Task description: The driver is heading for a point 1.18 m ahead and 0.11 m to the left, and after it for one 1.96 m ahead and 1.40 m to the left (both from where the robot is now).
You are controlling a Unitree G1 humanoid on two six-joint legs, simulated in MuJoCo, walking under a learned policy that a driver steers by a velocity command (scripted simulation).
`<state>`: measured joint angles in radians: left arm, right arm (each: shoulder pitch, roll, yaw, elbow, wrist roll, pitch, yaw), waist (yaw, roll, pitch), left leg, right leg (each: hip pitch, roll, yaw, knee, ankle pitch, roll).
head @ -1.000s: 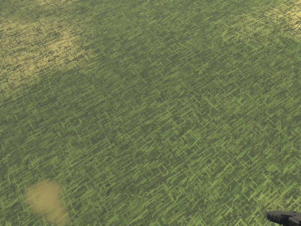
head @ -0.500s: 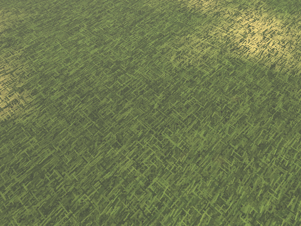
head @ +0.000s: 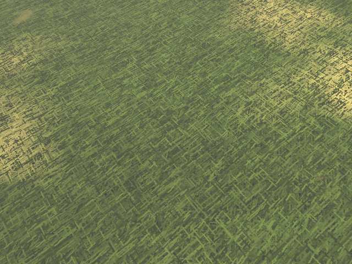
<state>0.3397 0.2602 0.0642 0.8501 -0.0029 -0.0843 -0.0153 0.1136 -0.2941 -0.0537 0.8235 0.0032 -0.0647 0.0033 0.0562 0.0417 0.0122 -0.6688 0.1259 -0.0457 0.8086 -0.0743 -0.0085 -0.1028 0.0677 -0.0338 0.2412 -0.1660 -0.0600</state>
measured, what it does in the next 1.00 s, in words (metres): walks ahead: left foot, then right foot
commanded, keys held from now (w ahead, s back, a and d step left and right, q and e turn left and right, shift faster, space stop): w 1.00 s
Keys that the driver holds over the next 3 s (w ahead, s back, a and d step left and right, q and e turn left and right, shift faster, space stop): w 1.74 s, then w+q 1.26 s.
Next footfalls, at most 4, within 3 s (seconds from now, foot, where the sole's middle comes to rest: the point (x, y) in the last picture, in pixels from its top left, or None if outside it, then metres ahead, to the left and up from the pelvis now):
0.20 left None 0.29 0.16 -0.78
0.76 right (217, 240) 0.59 -0.08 -0.78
1.30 left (161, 173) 0.89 0.17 -0.78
1.84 right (214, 123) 1.19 -0.08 -0.78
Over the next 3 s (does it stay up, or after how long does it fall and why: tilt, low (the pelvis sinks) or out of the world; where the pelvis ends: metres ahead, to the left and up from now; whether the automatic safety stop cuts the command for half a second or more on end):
stays up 1.66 0.20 -0.01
